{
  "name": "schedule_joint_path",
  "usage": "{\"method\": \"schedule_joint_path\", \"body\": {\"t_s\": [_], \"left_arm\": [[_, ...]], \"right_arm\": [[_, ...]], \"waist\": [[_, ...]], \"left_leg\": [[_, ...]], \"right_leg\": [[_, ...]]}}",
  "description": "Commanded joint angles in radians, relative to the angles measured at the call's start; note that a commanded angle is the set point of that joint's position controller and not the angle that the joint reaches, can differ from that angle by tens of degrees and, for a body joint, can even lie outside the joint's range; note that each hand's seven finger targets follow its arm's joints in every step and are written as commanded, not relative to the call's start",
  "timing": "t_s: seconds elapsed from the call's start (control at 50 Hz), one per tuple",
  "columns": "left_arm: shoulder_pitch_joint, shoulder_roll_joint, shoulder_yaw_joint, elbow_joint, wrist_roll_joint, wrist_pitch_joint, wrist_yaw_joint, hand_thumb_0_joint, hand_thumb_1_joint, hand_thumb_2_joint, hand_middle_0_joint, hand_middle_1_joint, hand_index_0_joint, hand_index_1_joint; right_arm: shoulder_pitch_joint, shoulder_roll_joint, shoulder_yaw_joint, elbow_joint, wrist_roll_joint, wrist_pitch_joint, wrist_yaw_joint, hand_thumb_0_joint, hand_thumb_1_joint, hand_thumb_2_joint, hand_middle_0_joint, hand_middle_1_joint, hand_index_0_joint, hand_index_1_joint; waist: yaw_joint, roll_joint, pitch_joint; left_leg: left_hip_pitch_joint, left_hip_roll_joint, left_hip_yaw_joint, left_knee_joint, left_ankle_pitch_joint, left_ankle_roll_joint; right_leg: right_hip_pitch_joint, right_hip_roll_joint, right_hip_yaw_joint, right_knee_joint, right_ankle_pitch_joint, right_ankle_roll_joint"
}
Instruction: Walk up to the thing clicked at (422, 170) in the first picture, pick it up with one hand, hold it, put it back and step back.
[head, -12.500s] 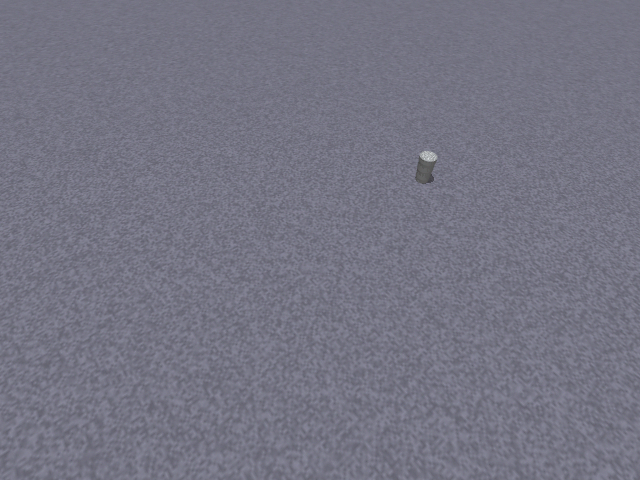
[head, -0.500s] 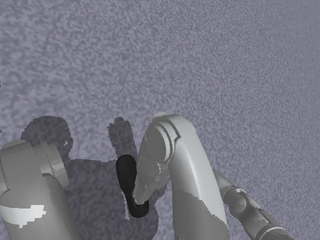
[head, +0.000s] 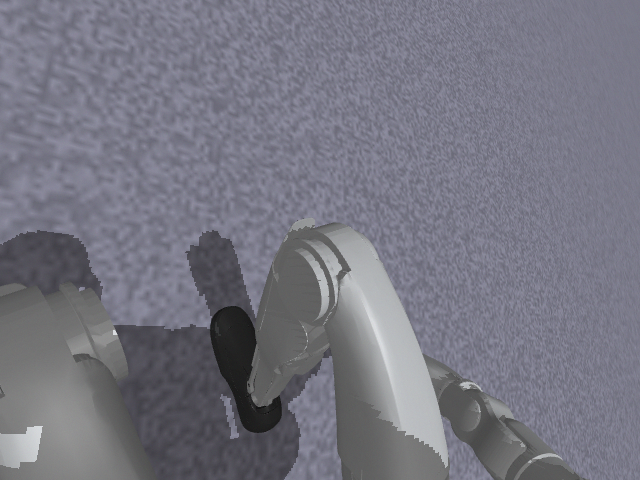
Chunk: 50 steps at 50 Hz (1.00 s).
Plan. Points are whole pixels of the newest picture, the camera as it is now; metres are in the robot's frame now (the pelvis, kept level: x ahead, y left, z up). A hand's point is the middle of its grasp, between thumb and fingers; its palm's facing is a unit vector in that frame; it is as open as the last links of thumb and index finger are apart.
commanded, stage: close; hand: left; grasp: from the side
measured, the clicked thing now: out of the picture +0.48 +0.29 -0.22
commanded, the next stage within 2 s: settle in 0.78 s
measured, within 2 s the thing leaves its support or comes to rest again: leaves its support in 1.14 s
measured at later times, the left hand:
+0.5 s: hand out of the picture +0.46 +0.30 -0.17, palm faces +0.39 -0.92 -0.02, open 11.5 cm
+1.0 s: hand out of the picture +0.47 +0.30 -0.17, palm faces +0.38 -0.92 -0.02, open 11.0 cm
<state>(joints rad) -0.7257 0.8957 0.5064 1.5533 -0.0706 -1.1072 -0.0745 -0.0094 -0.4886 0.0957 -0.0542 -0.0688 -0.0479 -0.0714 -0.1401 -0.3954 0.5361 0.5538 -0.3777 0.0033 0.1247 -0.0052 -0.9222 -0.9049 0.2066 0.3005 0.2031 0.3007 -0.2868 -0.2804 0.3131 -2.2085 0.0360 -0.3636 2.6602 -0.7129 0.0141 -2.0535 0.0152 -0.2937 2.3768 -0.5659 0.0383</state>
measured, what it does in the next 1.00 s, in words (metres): stands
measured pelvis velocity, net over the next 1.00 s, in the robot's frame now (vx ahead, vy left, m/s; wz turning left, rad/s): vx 0.00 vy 0.00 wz -0.02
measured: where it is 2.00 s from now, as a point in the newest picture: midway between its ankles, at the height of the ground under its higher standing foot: (180, 438)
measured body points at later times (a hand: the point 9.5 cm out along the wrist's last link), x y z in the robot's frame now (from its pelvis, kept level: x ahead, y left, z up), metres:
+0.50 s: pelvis +0.00 +0.00 +0.01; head +0.24 +0.20 +0.33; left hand +0.43 +0.35 -0.16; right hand +0.16 -0.24 -0.02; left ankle +0.08 +0.12 -0.25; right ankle +0.15 -0.11 -0.25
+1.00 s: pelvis +0.00 +0.00 +0.01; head +0.25 +0.20 +0.33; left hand +0.44 +0.35 -0.17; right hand +0.16 -0.24 -0.02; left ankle +0.08 +0.12 -0.25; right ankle +0.15 -0.11 -0.25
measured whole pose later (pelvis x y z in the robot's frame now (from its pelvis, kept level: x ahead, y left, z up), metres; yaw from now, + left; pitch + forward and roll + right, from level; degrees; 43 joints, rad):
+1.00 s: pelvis +0.00 +0.00 +0.01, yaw -1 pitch +14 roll -20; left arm -0.83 0.96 0.44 1.59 -0.03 -1.10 0.03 0.01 -0.33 0.83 -0.69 -0.93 -0.62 -0.91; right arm -0.19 -0.37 0.56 0.56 -0.40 0.04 0.13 -0.01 -0.89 -0.90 0.21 0.30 0.20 0.30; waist -0.30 -0.29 0.31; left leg -2.21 0.03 -0.39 2.63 -0.73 0.01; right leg -2.04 0.02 -0.31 2.33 -0.58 0.04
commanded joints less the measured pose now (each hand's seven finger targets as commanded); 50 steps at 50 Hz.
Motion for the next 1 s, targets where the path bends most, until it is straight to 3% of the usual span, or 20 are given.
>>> {"method": "schedule_joint_path", "body": {"t_s": [0.0, 0.04, 0.08, 0.12, 0.22, 0.32, 0.46, 0.56, 0.64, 0.7, 0.8, 0.98], "left_arm": [[-0.225, 0.167, -0.002, -0.123, 0.01, -0.077, 0.036, 0.0, -0.311, 0.159, -0.075, -0.066, -0.06, -0.074], [-0.236, 0.16, -0.005, -0.13, 0.003, -0.083, 0.05, 0.0, -0.304, 0.164, -0.073, -0.067, -0.057, -0.076], [-0.252, 0.159, -0.005, -0.131, 0.0, -0.09, 0.06, 0.0, -0.182, 0.255, -0.23, -0.199, -0.213, -0.207], [-0.263, 0.165, -0.018, -0.129, 0.006, -0.092, 0.057, 0.0, -0.148, 0.316, -0.303, -0.274, -0.288, -0.282], [-0.273, 0.162, -0.045, -0.112, 0.031, -0.087, 0.066, 0.0, 0.011, 0.406, -0.359, -0.341, -0.347, -0.345], [-0.283, 0.172, -0.017, -0.088, 0.026, -0.078, 0.096, 0.0, 0.079, 0.474, -0.431, -0.411, -0.421, -0.415], [-0.298, 0.163, -0.053, -0.09, 0.044, -0.073, 0.097, 0.0, 0.263, 0.639, -0.611, -0.596, -0.602, -0.597], [-0.311, 0.181, -0.035, -0.09, 0.025, -0.079, 0.107, 0.0, 0.376, 0.748, -0.726, -0.716, -0.721, -0.715], [-0.321, 0.167, -0.036, -0.092, 0.023, -0.081, 0.103, 0.0, 0.373, 0.915, -0.895, -0.917, -0.89, -0.92], [-0.321, 0.175, -0.061, -0.09, 0.045, -0.077, 0.093, 0.0, 0.422, 1.027, -0.98, -1.038, -0.98, -1.04], [-0.325, 0.144, -0.073, -0.086, 0.046, -0.068, 0.096, 0.0, 0.382, 1.119, -1.081, -1.143, -1.079, -1.15], [-0.35, 0.163, -0.066, -0.115, 0.045, -0.068, 0.106, 0.0, 0.354, 1.271, -1.221, -1.326, -1.209, -1.349]], "right_arm": [[0.019, -0.361, -0.114, -0.005, -0.009, 0.018, -0.018, 0.0, -0.903, -0.906, 0.199, 0.3, 0.199, 0.3], [0.011, -0.359, -0.111, -0.007, -0.011, 0.019, -0.016, 0.0, -0.902, -0.906, 0.199, 0.3, 0.199, 0.3], [0.011, -0.361, -0.108, -0.008, -0.013, 0.021, -0.014, 0.0, -0.902, -0.903, 0.199, 0.3, 0.199, 0.3], [0.005, -0.361, -0.107, 0.002, -0.011, 0.02, -0.016, 0.0, -0.901, -0.902, 0.199, 0.3, 0.199, 0.3], [0.001, -0.353, -0.1, 0.01, -0.016, 0.027, -0.016, 0.0, -0.889, -0.899, 0.199, 0.299, 0.199, 0.299], [-0.003, -0.355, -0.096, 0.0, -0.018, 0.04, -0.014, 0.0, -0.887, -0.899, 0.199, 0.299, 0.199, 0.299], [-0.012, -0.345, -0.094, 0.005, -0.022, 0.045, -0.014, 0.0, -0.877, -0.896, 0.199, 0.299, 0.199, 0.299], [-0.004, -0.346, -0.088, 0.009, -0.019, 0.043, -0.015, 0.0, -0.872, -0.894, 0.199, 0.299, 0.199, 0.299], [-0.007, -0.348, -0.092, 0.014, -0.019, 0.044, -0.016, 0.0, -0.883, -0.898, 0.199, 0.299, 0.199, 0.299], [0.001, -0.345, -0.092, 0.022, -0.021, 0.047, -0.017, 0.0, -0.879, -0.897, 0.199, 0.299, 0.199, 0.299], [-0.001, -0.346, -0.094, 0.025, -0.025, 0.052, -0.015, 0.0, -0.883, -0.899, 0.199, 0.299, 0.198, 0.299], [0.004, -0.345, -0.091, 0.02, -0.023, 0.057, -0.01, 0.0, -0.913, -0.908, 0.199, 0.3, 0.199, 0.3]], "waist": [[-0.136, 0.588, -0.516], [-0.138, 0.576, -0.525], [-0.152, 0.573, -0.532], [-0.158, 0.58, -0.52], [-0.165, 0.6, -0.51], [-0.161, 0.588, -0.499], [-0.171, 0.588, -0.502], [-0.169, 0.566, -0.525], [-0.175, 0.58, -0.524], [-0.176, 0.607, -0.528], [-0.187, 0.61, -0.521], [-0.181, 0.622, -0.531]], "left_leg": [[0.389, 0.049, 0.06, -0.364, 0.126, -0.043], [0.391, 0.048, 0.058, -0.36, 0.121, -0.04], [0.397, 0.049, 0.053, -0.36, 0.113, -0.04], [0.395, 0.051, 0.051, -0.36, 0.099, -0.039], [0.411, 0.054, 0.045, -0.366, 0.146, -0.045], [0.404, 0.055, 0.036, -0.377, 0.13, -0.045], [0.396, 0.053, 0.047, -0.371, 0.118, -0.04], [0.381, 0.049, 0.05, -0.358, 0.119, -0.032], [0.401, 0.053, 0.042, -0.374, 0.109, -0.037], [0.426, 0.056, 0.044, -0.371, 0.145, -0.041], [0.447, 0.058, 0.031, -0.379, 0.164, -0.048], [0.453, 0.056, 0.034, -0.38, 0.176, -0.048]], "right_leg": [[0.25, 0.055, -0.063, -0.154, 0.137, -0.032], [0.254, 0.057, -0.064, -0.159, 0.137, -0.031], [0.255, 0.059, -0.067, -0.162, 0.132, -0.029], [0.245, 0.059, -0.066, -0.164, 0.126, -0.028], [0.242, 0.058, -0.066, -0.16, 0.156, -0.031], [0.239, 0.061, -0.072, -0.171, 0.143, -0.032], [0.243, 0.065, -0.064, -0.186, 0.139, -0.032], [0.27, 0.071, -0.064, -0.199, 0.145, -0.031], [0.254, 0.07, -0.068, -0.199, 0.133, -0.033], [0.254, 0.07, -0.065, -0.194, 0.157, -0.034], [0.24, 0.068, -0.073, -0.19, 0.168, -0.036], [0.258, 0.066, -0.072, -0.195, 0.173, -0.035]]}}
